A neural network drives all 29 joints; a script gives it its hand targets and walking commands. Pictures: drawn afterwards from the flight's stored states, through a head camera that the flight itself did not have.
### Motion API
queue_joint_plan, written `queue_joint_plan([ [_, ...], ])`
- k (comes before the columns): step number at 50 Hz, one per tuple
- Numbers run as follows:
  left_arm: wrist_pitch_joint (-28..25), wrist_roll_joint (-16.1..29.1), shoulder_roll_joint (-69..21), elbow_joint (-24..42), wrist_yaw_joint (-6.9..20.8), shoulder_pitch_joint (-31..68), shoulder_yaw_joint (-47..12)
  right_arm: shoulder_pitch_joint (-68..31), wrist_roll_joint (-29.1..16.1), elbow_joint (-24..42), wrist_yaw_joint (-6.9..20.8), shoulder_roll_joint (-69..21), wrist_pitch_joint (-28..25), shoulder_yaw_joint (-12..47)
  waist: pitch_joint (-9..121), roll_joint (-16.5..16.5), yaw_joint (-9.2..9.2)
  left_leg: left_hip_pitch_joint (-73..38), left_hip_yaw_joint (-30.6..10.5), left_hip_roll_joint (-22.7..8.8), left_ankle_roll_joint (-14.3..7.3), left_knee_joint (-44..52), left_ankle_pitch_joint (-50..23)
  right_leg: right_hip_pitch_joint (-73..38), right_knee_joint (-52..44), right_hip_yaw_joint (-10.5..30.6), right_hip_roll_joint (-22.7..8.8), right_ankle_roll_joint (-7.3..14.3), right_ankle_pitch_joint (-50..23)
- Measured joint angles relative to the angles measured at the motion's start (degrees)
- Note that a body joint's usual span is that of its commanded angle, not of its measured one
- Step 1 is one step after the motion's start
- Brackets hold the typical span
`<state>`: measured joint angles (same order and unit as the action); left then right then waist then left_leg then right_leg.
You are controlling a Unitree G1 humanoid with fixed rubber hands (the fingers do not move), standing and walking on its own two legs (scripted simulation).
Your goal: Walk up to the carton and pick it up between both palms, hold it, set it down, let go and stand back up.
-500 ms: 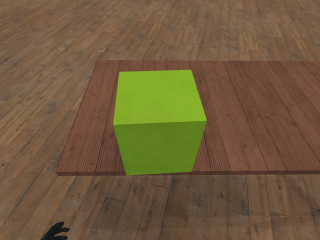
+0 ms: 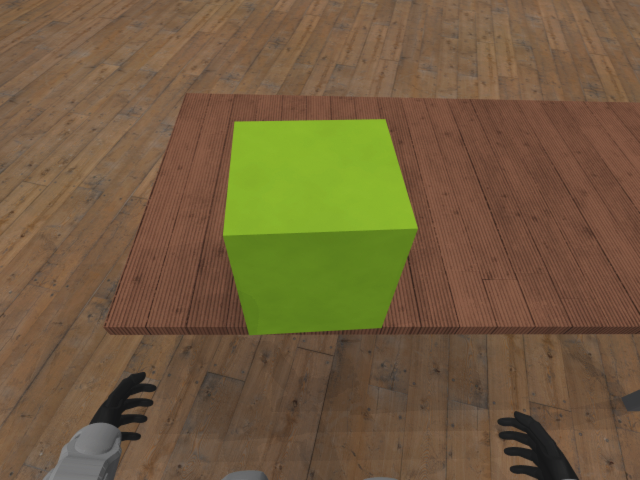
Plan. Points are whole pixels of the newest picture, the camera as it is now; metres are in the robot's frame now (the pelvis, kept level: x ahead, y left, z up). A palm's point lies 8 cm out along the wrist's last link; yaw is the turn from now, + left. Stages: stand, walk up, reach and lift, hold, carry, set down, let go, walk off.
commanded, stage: reach and lift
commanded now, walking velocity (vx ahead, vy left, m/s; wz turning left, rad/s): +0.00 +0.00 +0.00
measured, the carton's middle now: (313, 232) +0.44 +0.02 +0.03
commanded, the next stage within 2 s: none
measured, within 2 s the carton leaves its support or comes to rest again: neither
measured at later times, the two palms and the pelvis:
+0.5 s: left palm (87, 464) +0.14 +0.27 -0.04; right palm out of the picture +0.12 -0.25 -0.03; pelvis -0.03 +0.00 +0.01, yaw +0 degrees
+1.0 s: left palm (104, 422) +0.17 +0.25 +0.00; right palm (533, 438) +0.17 -0.22 +0.02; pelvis -0.02 +0.01 +0.01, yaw +0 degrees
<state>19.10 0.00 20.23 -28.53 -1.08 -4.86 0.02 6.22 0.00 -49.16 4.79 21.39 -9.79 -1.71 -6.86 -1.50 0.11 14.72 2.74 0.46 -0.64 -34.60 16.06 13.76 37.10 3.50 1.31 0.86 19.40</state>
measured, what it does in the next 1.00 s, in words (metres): stands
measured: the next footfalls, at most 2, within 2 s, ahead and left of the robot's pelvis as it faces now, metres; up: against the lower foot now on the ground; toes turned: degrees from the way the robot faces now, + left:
none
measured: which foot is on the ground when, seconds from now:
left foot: down 0.00-1.00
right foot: down 0.00-1.00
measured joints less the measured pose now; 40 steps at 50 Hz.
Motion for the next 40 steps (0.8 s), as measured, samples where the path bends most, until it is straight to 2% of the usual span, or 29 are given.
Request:
queue_joint_plan([
  [7,-4.32,0.0,-0.55,0.02,0.0,-6.55,0.01,5.46,0.0,5.76,0.0,-0.17,-0.87,0.01,1.7,-0.03,-0.01,-3.47,-0.02,-0.01,0.36,4.13,-2.32,-2.84,-2.88,0.01,-0.01,0.0,-1.71],
  [14,-8.79,0.0,-0.63,0.01,-0.01,-7.39,0.01,7.94,0.0,12.54,-0.01,-2.87,-0.95,0.02,1.98,-0.22,-0.01,-4.77,-0.02,-0.01,0.52,6.32,-4.7,-3.4,-3.53,0.0,0.0,0.0,-3.24],
  [22,-8.89,0.1,-0.64,0.62,-0.01,-6.1,0.01,11.4,0.0,21.91,-2.15,-6.12,2.21,0.0,2.74,-0.96,0.0,-4.74,0.0,0.82,-0.17,6.36,-4.91,-3.42,-3.53,-0.04,-0.84,0.0,-3.79],
  [26,-8.52,0.42,-0.66,4.1,-0.62,-5.32,0.01,11.5,0.0,25.07,-2.19,-6.19,4.09,0.0,2.76,-1.64,0.01,-4.59,0.0,1.63,-0.34,6.36,-5.36,-3.43,-3.53,-0.1,-1.69,0.0,-3.79],
  [30,-10.09,0.44,-0.93,7.51,-2.82,-4.94,0.02,11.04,0.01,27.48,-0.42,-6.19,4.73,0.03,2.79,-1.81,0.01,-4.54,0.19,1.86,-1.59,6.36,-5.61,-3.57,-3.82,-0.14,-1.88,0.0,-4.06],
  [33,-11.74,0.45,-2.2,7.49,-4.36,-5.01,-0.01,9.45,0.01,26.07,1.61,-6.2,4.77,0.01,3.3,-0.89,0.02,-4.53,0.19,1.09,-1.9,6.52,-5.58,-4.72,-4.36,-0.27,0.14,0.0,-5.03],
  [36,-13.45,0.45,-3.56,7.49,-4.59,-5.87,-0.01,8.5,0.0,25.99,2.74,-6.2,4.67,0.0,3.55,-0.61,0.01,-4.52,0.64,0.99,-1.75,6.86,-5.58,-6.52,-7.1,-0.2,0.59,0.0,-3.59],
  [40,-16.25,0.6,-4.9,7.93,-4.87,-7.26,-0.01,8.49,-0.58,26.06,2.95,-6.2,4.25,-0.01,3.53,-0.55,0.0,-5.03,0.66,0.98,-1.21,7.94,-5.89,-6.59,-7.42,-0.23,0.58,0.0,-4.04],
])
